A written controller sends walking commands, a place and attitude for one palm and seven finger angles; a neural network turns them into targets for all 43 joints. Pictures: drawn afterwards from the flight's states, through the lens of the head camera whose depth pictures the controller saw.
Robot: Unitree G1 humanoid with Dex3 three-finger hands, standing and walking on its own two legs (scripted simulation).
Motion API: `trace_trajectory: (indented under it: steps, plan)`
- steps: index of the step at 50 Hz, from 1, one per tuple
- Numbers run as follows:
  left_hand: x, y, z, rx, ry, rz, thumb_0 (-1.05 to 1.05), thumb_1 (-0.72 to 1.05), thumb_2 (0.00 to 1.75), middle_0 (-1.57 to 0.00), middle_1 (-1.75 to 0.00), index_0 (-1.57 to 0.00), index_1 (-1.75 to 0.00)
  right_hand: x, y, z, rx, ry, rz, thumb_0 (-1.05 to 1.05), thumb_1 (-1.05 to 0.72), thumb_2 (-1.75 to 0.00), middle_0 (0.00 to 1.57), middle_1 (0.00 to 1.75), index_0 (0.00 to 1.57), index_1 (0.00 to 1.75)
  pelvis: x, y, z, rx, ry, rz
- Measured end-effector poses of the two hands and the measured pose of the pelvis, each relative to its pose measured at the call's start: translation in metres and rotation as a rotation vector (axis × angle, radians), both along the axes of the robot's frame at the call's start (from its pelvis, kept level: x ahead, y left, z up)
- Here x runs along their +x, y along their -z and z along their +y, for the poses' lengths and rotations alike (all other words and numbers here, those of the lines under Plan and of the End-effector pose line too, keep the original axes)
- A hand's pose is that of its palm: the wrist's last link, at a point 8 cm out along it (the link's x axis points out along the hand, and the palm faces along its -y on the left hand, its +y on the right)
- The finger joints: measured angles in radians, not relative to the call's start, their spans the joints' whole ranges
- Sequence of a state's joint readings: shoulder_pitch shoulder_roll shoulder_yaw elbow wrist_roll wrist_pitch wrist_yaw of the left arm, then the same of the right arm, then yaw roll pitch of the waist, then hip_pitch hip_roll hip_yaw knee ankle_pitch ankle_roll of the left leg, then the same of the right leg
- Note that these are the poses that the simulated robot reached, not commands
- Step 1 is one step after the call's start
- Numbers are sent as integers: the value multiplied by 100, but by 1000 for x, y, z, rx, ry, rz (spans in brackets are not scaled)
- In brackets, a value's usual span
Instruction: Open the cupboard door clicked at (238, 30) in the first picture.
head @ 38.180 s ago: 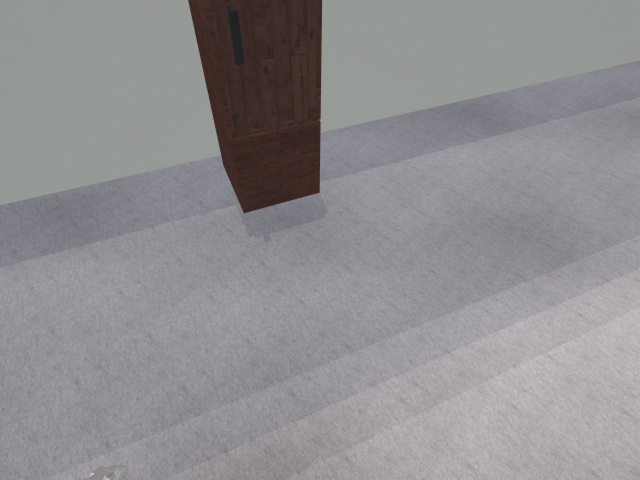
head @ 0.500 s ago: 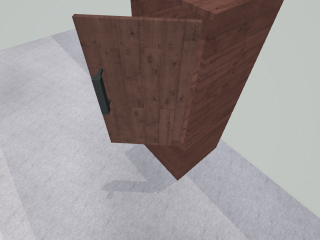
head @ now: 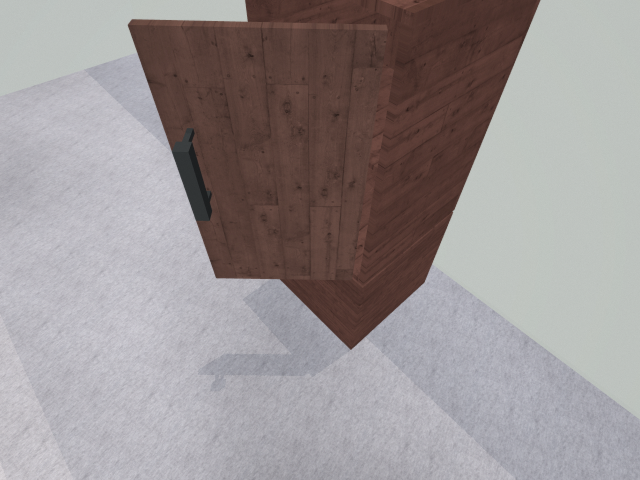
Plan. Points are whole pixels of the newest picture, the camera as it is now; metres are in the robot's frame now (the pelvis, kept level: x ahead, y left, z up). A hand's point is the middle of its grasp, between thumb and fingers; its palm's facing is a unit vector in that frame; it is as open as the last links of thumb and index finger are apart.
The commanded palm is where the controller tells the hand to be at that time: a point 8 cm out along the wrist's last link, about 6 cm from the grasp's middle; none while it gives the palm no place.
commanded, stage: come to a stop and stand still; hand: left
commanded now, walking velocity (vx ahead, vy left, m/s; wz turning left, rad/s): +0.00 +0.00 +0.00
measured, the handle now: (196, 175) +0.57 +0.24 +0.03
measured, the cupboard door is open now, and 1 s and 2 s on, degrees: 47 47 47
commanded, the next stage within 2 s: look again from close up in 0.36 s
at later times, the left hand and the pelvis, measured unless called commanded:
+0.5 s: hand out of the picture -0.03 +0.19 -0.16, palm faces +0.01 -0.98 -0.22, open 7.4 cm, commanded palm none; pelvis -0.02 +0.01 +0.01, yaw +0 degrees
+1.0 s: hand out of the picture +0.02 +0.17 -0.17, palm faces +0.02 -0.98 -0.19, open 7.3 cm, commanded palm none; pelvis +0.01 +0.00 +0.01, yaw +0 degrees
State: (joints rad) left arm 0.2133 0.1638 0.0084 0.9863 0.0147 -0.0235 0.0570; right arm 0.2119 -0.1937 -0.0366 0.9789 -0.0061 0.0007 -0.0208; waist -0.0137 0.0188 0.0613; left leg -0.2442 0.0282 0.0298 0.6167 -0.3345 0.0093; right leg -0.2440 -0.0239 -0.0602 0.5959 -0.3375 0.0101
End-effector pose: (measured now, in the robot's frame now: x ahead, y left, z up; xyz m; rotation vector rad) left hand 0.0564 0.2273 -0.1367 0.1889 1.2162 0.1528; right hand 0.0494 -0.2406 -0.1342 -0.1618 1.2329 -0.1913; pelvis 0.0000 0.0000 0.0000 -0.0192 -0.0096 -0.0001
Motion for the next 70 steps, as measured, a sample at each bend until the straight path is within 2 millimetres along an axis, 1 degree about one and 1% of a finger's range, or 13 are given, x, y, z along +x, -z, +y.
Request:
trace_trajectory:
  steps: [4, 9, 20, 26, 33, 43, 54, 56, 60, 63, 66, 68, 70]
  plan:
    - [-17, -1, 4, -12, -15, 10, 0, 91, 90, -20, -30, -20, -30, 3, -6, 7, -2, -36, -52, 1, -91, -90, 19, 30, 20, 30, -7, -2, 5, 5, 5, -24]
    - [-42, -6, 11, -13, -14, 40, 0, 91, 90, -20, -30, -20, -30, -6, -7, 20, 26, -51, -60, 0, -91, -90, 19, 30, 20, 30, -17, -7, 8, 12, 10, -26]
    - [-91, -9, 16, 1, -38, 171, 0, 91, 90, -20, -30, -20, -30, -59, -1, 19, 38, -33, 99, 0, -92, -90, 20, 30, 20, 30, -20, -10, 9, 23, 9, 0]
    - [-94, -7, 9, -12, -45, 205, 0, 91, 90, -20, -30, -20, -30, -81, 1, 21, 50, -14, 183, 0, -91, -90, 20, 30, 20, 30, -14, -11, 6, 25, 8, 1]
    - [-75, -2, -5, -37, -38, 183, 0, 91, 90, -20, -30, -20, -30, -81, 2, 26, 63, -2, 206, 0, -91, -90, 20, 30, 20, 30, -7, -10, 2, 25, 6, -3]
    - [-49, 0, -9, -37, -35, 142, 1, 92, 90, -20, -30, -20, -30, -57, 3, 26, 60, -3, 171, 1, -91, -90, 20, 30, 20, 30, 3, -9, -3, 24, 6, -1]
    - [-40, 0, -9, -29, -38, 133, 0, 91, 90, -20, -30, -20, -30, -37, 1, 15, 36, -9, 146, 1, -91, -90, 20, 30, 20, 30, 11, -9, -4, 19, 6, 2]
    - [-15, -20, 0, -11, -122, -28, 2, 93, 90, -21, -30, -21, -31, -26, -5, 9, 8, -12, 48, 1, -92, -90, 20, 30, 20, 30, 10, -8, -4, 19, 9, 6]
    - [61, -95, 11, 50, -127, -551, 2, 91, 89, -21, -32, -21, -32, 17, -20, -5, -32, -28, -248, 2, -92, -90, 20, 30, 20, 30, 5, -4, -4, 28, -21, 34]
    - [105, -137, 8, 16, -65, -896, 2, 86, 87, -21, -35, -21, -35, 55, -31, -15, -52, -74, -428, 1, -91, -90, 20, 30, 20, 30, -5, 6, -7, 26, -24, 91]
    - [119, -151, -3, -74, 40, -1155, 1, 80, 85, -21, -38, -21, -38, 91, -41, -24, -71, -123, -583, 1, -91, -90, 20, 30, 20, 30, -17, 23, -13, 32, -7, 156]
    - [114, -143, -10, -126, 125, -1246, 1, 76, 83, -21, -40, -21, -41, 112, -45, -29, -84, -160, -670, 1, -91, -90, 20, 30, 20, 30, -25, 38, -17, 33, -2, 187]
    - [102, -127, -11, -159, 165, -1250, 0, 71, 81, -22, -43, -22, -43, 129, -47, -32, -96, -191, -735, 1, -90, -90, 20, 30, 20, 30, -31, 53, -20, 35, 0, 209]
